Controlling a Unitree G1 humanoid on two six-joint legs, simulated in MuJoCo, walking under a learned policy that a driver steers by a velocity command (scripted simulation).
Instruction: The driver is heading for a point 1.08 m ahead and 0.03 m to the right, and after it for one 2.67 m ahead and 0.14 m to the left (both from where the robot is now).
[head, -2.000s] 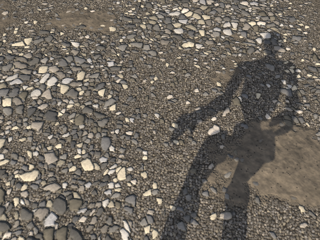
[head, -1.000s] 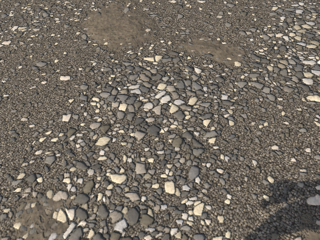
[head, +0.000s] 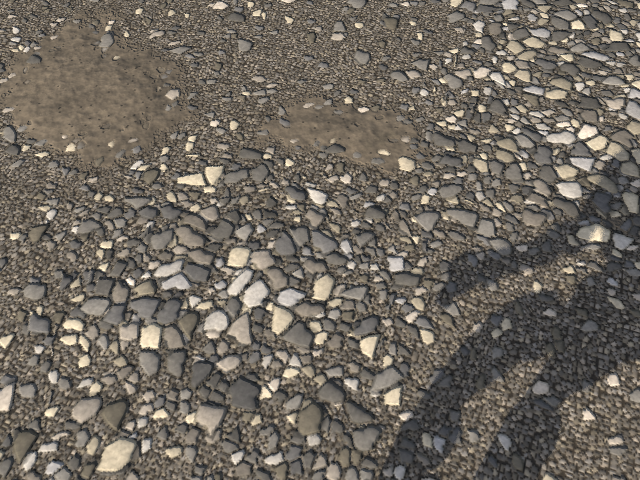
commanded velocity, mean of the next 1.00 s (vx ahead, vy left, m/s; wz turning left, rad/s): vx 0.50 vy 0.00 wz -0.28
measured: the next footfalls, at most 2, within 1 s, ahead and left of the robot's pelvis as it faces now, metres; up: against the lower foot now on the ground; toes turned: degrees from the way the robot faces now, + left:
left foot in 0.36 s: +0.40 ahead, +0.13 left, +0.00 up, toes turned -17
right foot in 0.84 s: +0.58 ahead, -0.20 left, +0.00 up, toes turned -19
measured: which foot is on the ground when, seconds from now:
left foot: up 0.00-0.34, down 0.36-0.86, up 0.88-1.00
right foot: down 0.00-0.36, up 0.38-0.82, down 0.84-1.00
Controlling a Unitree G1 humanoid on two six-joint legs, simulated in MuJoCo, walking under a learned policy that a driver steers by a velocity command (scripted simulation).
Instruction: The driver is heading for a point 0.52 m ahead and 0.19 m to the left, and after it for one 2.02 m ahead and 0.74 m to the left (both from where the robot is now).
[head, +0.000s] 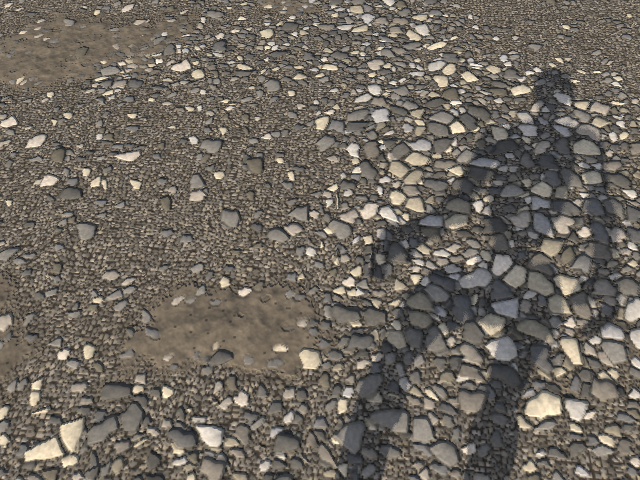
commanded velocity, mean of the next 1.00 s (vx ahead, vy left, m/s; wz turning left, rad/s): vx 0.50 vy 0.00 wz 0.54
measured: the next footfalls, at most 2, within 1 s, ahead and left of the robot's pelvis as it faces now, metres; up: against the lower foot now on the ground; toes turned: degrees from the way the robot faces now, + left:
left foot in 0.36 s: +0.34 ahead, +0.17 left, +0.00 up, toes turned +16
right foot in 0.84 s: +0.67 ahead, +0.07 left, +0.00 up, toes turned +33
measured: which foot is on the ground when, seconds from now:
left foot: up 0.00-0.34, down 0.36-0.84, up 0.86-1.00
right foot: down 0.00-0.38, up 0.40-0.82, down 0.84-1.00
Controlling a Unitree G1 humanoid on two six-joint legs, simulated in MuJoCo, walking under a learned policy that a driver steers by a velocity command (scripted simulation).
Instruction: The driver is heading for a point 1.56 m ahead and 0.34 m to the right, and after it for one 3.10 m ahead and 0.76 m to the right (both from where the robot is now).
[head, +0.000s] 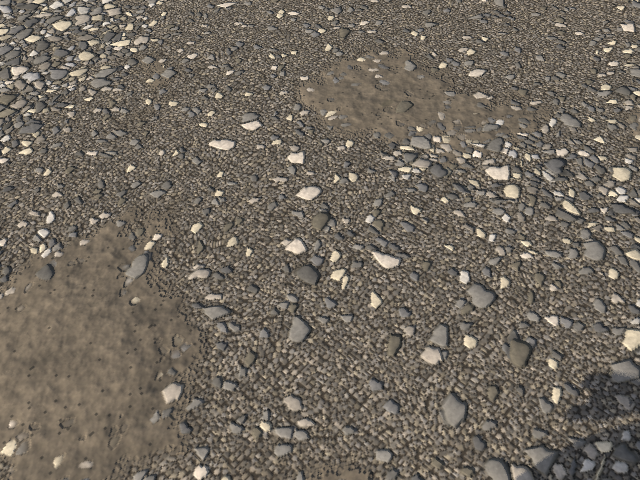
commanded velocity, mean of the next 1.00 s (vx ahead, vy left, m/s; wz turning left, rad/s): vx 0.50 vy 0.00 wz -0.23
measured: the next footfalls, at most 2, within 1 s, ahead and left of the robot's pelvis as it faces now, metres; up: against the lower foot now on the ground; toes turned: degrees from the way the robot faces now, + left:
left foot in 0.34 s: +0.33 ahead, +0.16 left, +0.00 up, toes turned +3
right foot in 0.86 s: +0.59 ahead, -0.12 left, +0.00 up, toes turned -17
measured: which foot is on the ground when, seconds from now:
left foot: up 0.00-0.32, down 0.34-0.84, up 0.86-1.00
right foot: down 0.00-0.34, up 0.36-0.84, down 0.86-1.00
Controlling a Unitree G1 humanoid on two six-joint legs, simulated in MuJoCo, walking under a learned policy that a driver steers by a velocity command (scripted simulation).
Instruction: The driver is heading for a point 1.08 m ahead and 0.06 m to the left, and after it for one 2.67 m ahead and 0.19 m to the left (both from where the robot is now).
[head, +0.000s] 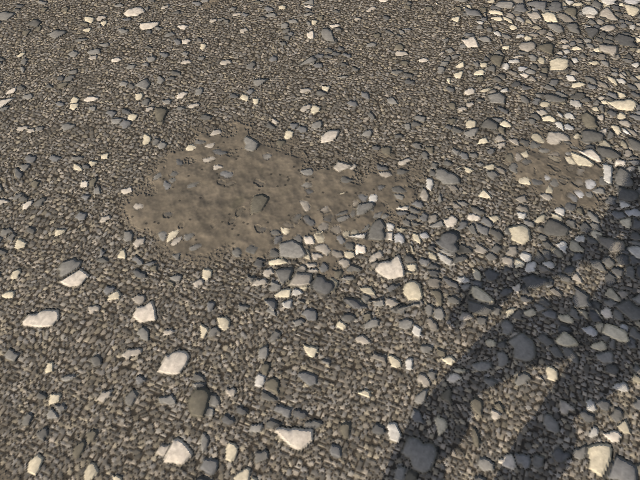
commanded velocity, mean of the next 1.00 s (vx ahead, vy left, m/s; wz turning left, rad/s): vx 0.50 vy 0.00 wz -0.14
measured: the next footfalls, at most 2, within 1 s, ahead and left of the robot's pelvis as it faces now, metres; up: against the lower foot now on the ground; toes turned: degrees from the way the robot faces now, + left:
left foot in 0.34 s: +0.39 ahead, +0.12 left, +0.00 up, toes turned -14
right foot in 0.82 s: +0.58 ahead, -0.18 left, +0.00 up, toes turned -9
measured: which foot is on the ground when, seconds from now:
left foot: up 0.00-0.32, down 0.34-0.82, up 0.84-1.00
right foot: down 0.00-0.34, up 0.36-0.80, down 0.82-1.00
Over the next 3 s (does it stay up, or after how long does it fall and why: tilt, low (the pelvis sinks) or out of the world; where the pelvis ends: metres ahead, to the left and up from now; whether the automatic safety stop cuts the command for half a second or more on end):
stays up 1.07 0.04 0.00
